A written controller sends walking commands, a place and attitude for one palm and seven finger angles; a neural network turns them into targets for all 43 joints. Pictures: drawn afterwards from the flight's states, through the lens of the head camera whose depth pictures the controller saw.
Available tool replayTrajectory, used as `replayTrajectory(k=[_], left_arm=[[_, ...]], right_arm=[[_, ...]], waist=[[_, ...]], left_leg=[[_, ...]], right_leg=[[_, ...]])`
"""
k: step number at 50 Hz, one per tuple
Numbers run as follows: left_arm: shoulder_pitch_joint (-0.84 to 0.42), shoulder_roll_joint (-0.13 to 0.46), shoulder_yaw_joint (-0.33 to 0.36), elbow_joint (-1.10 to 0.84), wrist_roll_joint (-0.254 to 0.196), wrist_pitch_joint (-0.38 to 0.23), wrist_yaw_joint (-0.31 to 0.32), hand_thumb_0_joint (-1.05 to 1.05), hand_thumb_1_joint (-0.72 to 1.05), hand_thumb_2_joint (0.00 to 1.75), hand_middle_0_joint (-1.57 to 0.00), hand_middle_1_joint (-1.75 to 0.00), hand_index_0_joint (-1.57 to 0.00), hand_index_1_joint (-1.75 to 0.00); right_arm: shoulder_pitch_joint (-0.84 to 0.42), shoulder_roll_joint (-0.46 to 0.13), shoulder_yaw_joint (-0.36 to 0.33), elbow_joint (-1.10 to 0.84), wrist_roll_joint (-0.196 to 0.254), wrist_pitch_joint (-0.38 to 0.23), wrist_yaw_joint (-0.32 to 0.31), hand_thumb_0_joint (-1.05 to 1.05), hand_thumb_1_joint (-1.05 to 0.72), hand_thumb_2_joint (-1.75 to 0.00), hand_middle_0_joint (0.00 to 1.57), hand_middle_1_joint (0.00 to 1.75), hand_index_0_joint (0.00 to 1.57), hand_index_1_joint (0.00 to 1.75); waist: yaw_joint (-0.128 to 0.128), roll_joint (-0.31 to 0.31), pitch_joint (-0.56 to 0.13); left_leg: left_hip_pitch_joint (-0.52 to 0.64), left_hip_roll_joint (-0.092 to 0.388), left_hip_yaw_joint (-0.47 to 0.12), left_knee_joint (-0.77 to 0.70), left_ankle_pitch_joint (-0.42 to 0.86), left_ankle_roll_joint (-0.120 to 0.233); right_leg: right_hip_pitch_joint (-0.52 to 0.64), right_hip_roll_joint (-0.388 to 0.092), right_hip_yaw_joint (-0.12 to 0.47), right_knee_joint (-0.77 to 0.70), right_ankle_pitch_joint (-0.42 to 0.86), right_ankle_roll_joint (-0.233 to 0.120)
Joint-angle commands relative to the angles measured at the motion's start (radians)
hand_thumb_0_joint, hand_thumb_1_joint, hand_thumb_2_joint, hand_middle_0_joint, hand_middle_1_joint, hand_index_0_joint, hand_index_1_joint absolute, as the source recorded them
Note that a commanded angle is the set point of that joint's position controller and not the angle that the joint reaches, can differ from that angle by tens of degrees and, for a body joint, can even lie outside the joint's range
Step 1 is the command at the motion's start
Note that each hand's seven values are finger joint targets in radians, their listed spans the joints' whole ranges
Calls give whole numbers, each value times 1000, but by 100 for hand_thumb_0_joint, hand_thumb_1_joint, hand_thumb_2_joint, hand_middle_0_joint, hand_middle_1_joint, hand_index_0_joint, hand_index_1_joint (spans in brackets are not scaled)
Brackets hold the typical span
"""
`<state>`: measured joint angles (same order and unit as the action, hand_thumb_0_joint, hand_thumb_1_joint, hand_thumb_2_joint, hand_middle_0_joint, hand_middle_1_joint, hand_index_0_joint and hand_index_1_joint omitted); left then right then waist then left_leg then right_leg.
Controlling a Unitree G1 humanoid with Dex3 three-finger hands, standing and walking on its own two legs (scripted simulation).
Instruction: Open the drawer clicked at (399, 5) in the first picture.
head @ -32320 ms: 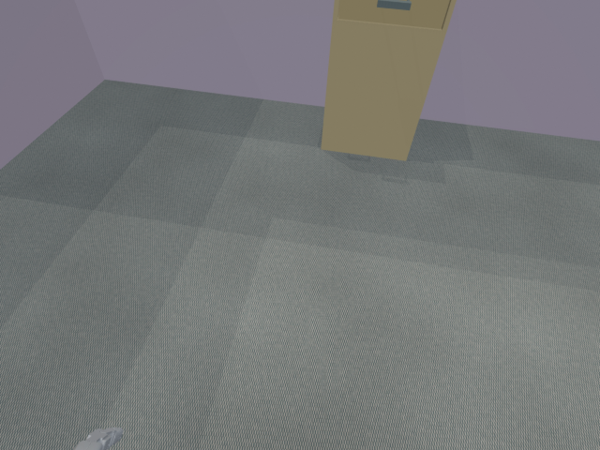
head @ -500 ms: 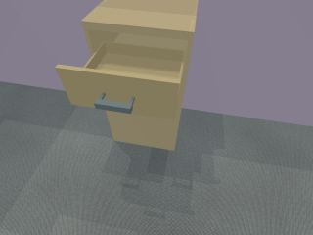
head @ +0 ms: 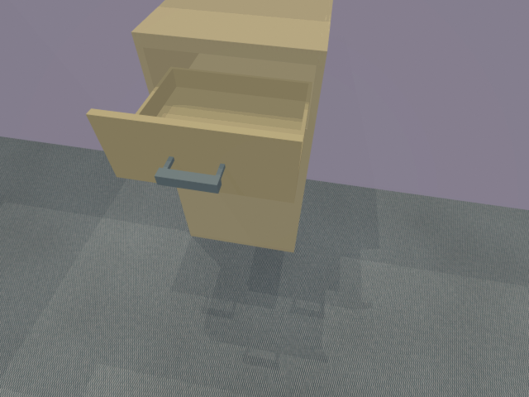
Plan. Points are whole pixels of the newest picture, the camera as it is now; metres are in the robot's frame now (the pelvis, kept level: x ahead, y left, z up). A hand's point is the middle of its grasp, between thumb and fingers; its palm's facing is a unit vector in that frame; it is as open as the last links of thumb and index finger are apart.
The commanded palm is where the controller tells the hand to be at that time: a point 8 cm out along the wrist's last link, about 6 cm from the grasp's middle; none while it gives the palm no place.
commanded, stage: look to check the result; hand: left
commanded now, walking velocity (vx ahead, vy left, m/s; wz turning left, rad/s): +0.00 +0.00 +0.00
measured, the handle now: (192, 172) +0.52 +0.18 +0.00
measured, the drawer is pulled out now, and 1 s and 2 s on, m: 0.28 0.28 0.28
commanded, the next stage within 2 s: stand and wait in 0.30 s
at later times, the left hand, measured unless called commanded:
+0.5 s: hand out of the picture +0.01 +0.16 -0.18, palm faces +0.04 -0.98 -0.18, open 7.3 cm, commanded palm none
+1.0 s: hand out of the picture +0.02 +0.16 -0.18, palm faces +0.04 -0.98 -0.19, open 7.3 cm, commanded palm none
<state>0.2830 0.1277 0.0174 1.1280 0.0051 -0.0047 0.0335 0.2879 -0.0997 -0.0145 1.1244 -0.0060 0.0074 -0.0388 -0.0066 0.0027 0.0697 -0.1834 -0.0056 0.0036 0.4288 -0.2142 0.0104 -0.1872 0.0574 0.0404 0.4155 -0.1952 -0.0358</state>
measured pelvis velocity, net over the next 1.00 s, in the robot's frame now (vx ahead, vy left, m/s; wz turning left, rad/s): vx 0.01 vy -0.01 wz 0.00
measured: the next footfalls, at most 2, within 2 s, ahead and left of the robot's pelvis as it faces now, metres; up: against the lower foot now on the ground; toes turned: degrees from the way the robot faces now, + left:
none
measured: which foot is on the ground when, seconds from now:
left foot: down 0.00-1.00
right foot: down 0.00-1.00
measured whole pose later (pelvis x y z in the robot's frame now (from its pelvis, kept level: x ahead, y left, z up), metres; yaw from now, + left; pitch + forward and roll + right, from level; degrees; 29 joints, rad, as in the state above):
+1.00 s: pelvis +0.01 -0.01 +0.00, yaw +0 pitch -2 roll +0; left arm 0.25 0.15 0.02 1.12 0.00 -0.01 0.03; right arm 0.26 -0.12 -0.02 1.13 -0.01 0.01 -0.04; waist -0.01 0.00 0.08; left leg -0.15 0.02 0.00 0.41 -0.22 -0.01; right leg -0.16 0.08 0.03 0.39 -0.20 -0.06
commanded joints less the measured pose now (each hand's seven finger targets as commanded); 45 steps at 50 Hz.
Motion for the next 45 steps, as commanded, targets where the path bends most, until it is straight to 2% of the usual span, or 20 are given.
replayTrajectory(k=[1,6,11,12,16,19,20,22,24,25,29,31,35,38,39,40,45], left_arm=[[72,94,17,-19,3,-7,8,0,90,90,-20,-30,-20,-30],[70,97,17,-18,2,-7,9,0,90,90,-20,-30,-20,-30],[63,99,18,-21,2,-7,8,0,90,90,-20,-30,-20,-30],[63,101,20,-20,3,-8,8,0,90,90,-20,-30,-20,-30],[58,101,19,-21,2,-7,8,0,90,90,-20,-30,-20,-30],[66,104,19,-22,3,-10,9,0,90,90,-20,-30,-20,-30],[56,102,20,-24,2,-9,9,0,90,90,-20,-30,-20,-30],[53,105,21,-24,2,-9,9,0,90,90,-20,-30,-20,-30],[59,107,20,-25,2,-11,10,0,90,90,-20,-30,-20,-30],[54,103,19,-25,2,-10,9,0,90,90,-20,-30,-20,-30],[54,114,21,-26,3,-12,9,0,90,90,-20,-30,-20,-30],[46,113,21,-25,2,-10,9,0,90,90,-20,-30,-20,-30],[43,120,22,-29,1,-12,9,0,90,90,-20,-30,-20,-30],[40,122,23,-28,1,-13,9,0,90,90,-20,-30,-20,-30],[46,125,24,-31,2,-13,9,0,90,90,-20,-30,-20,-30],[40,123,23,-31,1,-12,8,0,90,90,-20,-30,-20,-30],[33,128,25,-33,1,-13,8,0,90,90,-20,-30,-20,-30]], right_arm=[[85,-79,-16,-22,-4,-9,-8,0,-90,-90,20,30,20,30],[79,-85,-15,-20,-3,-11,-9,0,-90,-90,20,30,20,30],[75,-88,-15,-21,-4,-11,-10,0,-90,-90,20,30,20,30],[75,-87,-14,-20,-4,-12,-10,0,-90,-90,20,30,20,30],[73,-91,-15,-20,-4,-13,-10,0,-90,-90,20,30,20,30],[67,-95,-18,-22,-2,-14,-11,0,-90,-90,20,30,20,30],[74,-96,-18,-21,-4,-14,-12,0,-90,-90,20,30,20,30],[71,-94,-16,-19,-3,-15,-12,0,-90,-90,20,30,20,30],[65,-96,-19,-20,-2,-15,-12,0,-90,-90,20,30,20,30],[67,-96,-18,-19,-4,-14,-12,0,-90,-90,20,30,20,30],[60,-99,-20,-19,-2,-13,-11,0,-90,-90,20,30,20,30],[64,-95,-19,-15,-4,-12,-10,0,-90,-90,20,30,20,30],[63,-101,-21,-18,-4,-11,-10,0,-90,-90,20,30,20,30],[59,-102,-20,-16,-5,-11,-10,0,-90,-90,20,30,20,30],[54,-104,-21,-18,-3,-11,-10,0,-90,-90,20,30,20,30],[59,-104,-21,-15,-5,-10,-9,0,-90,-90,20,30,20,30],[56,-108,-23,-18,-5,-11,-11,0,-90,-90,20,30,20,30]], waist=[[-4,13,23],[-3,3,20],[-3,30,22],[-3,15,11],[-3,30,16],[0,-3,-3],[-5,16,-7],[-4,10,-2],[-2,-1,-2],[-3,22,4],[-1,-1,6],[-4,7,17],[-6,1,2],[-5,19,8],[-2,-3,13],[-5,3,19],[-7,14,-2]], left_leg=[[12,86,-80,-82,18,29],[19,87,-77,-80,32,28],[18,88,-77,-83,33,25],[23,89,-78,-83,45,26],[22,90,-78,-86,44,25],[47,92,-77,-80,68,26],[42,93,-73,-77,72,25],[40,94,-74,-80,86,23],[49,94,-73,-80,80,23],[43,94,-69,-78,80,23],[49,92,-67,-80,76,21],[35,90,-67,-80,65,20],[44,90,-64,-74,71,18],[39,88,-65,-77,65,16],[45,90,-65,-79,61,17],[34,88,-66,-76,54,16],[48,91,-64,-73,76,15]], right_leg=[[-64,-108,96,-95,7,-17],[-57,-111,94,-95,19,-16],[-51,-110,98,-97,25,-16],[-43,-110,97,-92,37,-17],[-43,-109,95,-94,36,-16],[-40,-108,97,-92,59,-17],[-30,-110,95,-93,68,-16],[-27,-112,92,-85,90,-17],[-33,-109,96,-92,78,-17],[-32,-112,96,-92,83,-17],[-36,-112,100,-97,83,-17],[-32,-115,101,-101,73,-18],[-24,-116,102,-103,83,-18],[-24,-119,107,-109,77,-19],[-33,-112,108,-112,64,-18],[-29,-115,106,-116,52,-17],[-19,-117,104,-110,90,-19]])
